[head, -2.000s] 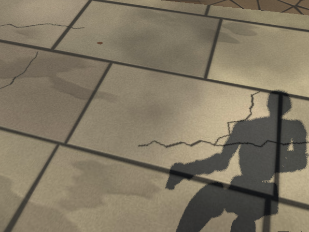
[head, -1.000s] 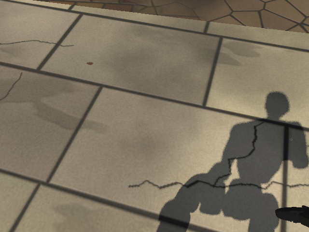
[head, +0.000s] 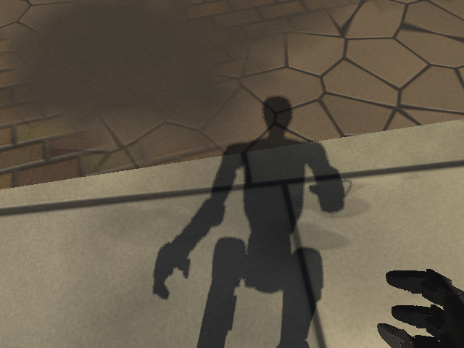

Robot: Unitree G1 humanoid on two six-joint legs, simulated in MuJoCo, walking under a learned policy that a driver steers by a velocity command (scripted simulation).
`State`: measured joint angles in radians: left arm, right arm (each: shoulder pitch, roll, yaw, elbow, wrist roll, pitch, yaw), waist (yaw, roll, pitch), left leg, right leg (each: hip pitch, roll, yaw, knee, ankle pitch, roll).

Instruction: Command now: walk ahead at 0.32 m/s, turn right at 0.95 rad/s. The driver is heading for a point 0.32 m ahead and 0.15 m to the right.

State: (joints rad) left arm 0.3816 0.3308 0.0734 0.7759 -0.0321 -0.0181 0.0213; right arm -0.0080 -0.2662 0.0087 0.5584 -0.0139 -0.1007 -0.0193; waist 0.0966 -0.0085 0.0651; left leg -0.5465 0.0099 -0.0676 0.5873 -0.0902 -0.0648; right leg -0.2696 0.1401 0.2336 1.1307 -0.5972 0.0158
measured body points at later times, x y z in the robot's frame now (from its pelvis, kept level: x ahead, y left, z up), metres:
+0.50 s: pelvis +0.13 +0.01 +0.02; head +0.17 -0.04 +0.47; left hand +0.43 +0.19 -0.04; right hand +0.17 -0.33 -0.08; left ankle +0.16 +0.16 -0.63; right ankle +0.15 -0.10 -0.71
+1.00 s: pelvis +0.18 +0.05 +0.03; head +0.20 +0.04 +0.48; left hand +0.47 +0.16 -0.07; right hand +0.12 -0.24 -0.08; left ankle +0.27 +0.12 -0.71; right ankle +0.06 -0.05 -0.68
